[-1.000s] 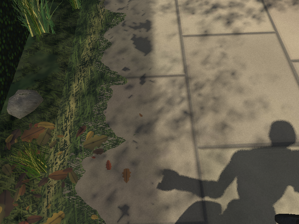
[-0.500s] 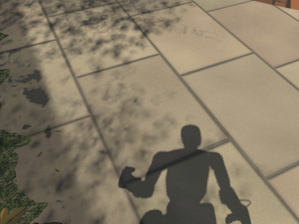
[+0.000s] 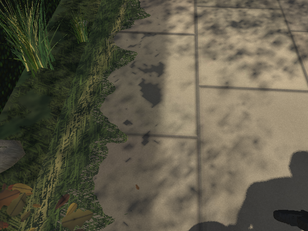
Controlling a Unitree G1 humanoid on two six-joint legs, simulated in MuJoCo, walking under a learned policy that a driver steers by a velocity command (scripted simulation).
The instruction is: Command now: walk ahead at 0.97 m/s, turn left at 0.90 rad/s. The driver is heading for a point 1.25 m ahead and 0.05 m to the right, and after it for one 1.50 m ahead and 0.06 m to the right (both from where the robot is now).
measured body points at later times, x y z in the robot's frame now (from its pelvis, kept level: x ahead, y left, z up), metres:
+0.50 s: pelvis +0.46 +0.00 +0.02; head +0.49 +0.01 +0.47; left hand +0.60 +0.29 -0.05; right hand +0.55 -0.28 -0.10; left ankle +0.18 +0.04 -0.61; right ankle +0.60 -0.05 -0.69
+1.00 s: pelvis +0.91 +0.07 +0.03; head +0.94 +0.06 +0.48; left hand +0.99 +0.35 -0.08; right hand +1.09 -0.21 -0.03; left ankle +1.00 +0.20 -0.69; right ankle +0.72 -0.01 -0.58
